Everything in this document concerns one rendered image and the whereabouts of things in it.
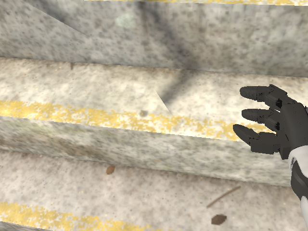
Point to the robot right forearm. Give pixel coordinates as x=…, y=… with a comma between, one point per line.
x=298, y=166

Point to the right robot hand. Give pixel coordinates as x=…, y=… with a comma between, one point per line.
x=290, y=125

